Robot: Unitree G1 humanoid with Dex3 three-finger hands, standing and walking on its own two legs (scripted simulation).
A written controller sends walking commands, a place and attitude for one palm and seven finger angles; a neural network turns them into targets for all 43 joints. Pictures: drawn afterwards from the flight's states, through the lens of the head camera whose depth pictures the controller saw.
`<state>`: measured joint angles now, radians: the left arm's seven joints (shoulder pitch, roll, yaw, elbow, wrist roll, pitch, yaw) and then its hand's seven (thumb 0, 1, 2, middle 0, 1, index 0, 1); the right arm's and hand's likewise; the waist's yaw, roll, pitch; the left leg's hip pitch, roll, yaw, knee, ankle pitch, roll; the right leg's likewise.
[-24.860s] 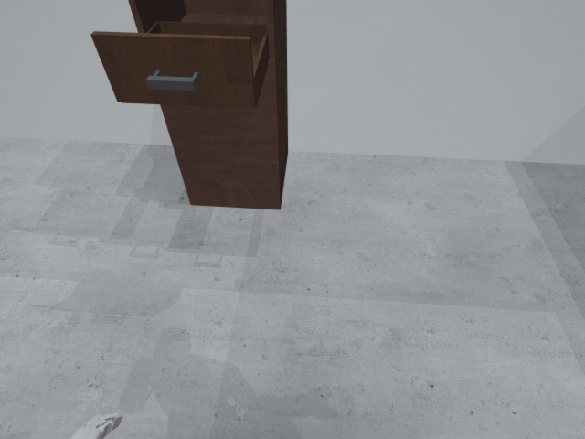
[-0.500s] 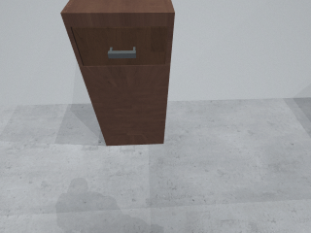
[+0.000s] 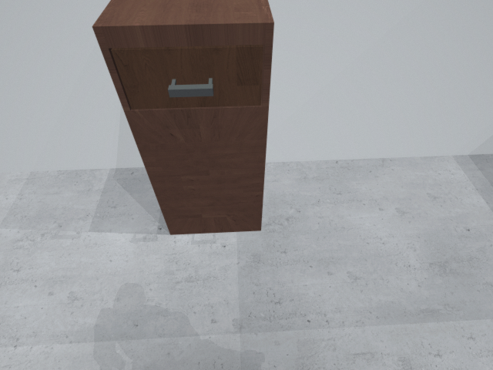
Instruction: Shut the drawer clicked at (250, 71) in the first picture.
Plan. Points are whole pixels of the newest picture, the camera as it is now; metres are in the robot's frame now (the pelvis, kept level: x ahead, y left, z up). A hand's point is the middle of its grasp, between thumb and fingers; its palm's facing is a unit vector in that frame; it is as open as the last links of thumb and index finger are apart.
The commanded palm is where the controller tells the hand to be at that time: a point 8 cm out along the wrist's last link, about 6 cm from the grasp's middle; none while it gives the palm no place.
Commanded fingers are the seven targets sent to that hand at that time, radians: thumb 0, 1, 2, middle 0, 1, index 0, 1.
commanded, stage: look to check the result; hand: left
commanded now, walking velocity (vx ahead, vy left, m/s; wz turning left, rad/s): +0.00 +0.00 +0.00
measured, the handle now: (191, 86) +0.79 +0.20 +0.03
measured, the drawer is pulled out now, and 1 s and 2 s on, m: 0.00 0.00 0.00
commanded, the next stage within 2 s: stand and wait in 0.06 s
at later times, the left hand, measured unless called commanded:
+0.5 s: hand out of the picture +0.04 +0.21 -0.17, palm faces +0.01 -0.96 -0.27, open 7.4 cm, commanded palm none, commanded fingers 0.00 0.90 0.90 -0.20 -0.30 -0.20 -0.30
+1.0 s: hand out of the picture +0.04 +0.22 -0.17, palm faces +0.00 -0.96 -0.28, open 7.4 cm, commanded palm none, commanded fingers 0.00 0.90 0.90 -0.20 -0.30 -0.20 -0.30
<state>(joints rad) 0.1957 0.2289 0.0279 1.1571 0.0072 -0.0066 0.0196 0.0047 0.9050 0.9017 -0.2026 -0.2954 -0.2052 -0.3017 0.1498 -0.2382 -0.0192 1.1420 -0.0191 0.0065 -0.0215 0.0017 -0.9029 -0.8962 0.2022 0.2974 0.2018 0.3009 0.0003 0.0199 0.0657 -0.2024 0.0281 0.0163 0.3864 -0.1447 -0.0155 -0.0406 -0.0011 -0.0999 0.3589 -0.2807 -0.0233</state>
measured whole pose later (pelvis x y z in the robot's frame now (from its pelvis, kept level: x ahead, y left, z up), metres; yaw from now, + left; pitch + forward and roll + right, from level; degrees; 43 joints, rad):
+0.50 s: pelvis +0.00 +0.00 +0.00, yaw -1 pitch -2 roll +0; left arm 0.18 0.24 0.03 1.15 0.01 -0.01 0.02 0.00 0.90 0.90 -0.20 -0.30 -0.21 -0.30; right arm 0.16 -0.25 -0.02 1.15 -0.02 0.01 -0.02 0.00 -0.90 -0.90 0.20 0.30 0.20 0.30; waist -0.01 0.01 0.06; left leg -0.18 0.04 0.02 0.37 -0.14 -0.02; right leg -0.02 0.01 -0.09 0.33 -0.27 -0.03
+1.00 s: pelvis +0.00 +0.00 +0.00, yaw -1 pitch -2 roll +0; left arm 0.18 0.25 0.02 1.16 0.01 -0.01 0.01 0.00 0.90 0.90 -0.20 -0.30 -0.21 -0.30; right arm 0.15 -0.26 -0.01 1.15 -0.02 0.00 -0.02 0.00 -0.90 -0.90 0.20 0.30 0.20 0.30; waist 0.00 0.01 0.06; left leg -0.18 0.03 0.03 0.36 -0.14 -0.02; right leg -0.02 0.00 -0.09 0.32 -0.27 -0.02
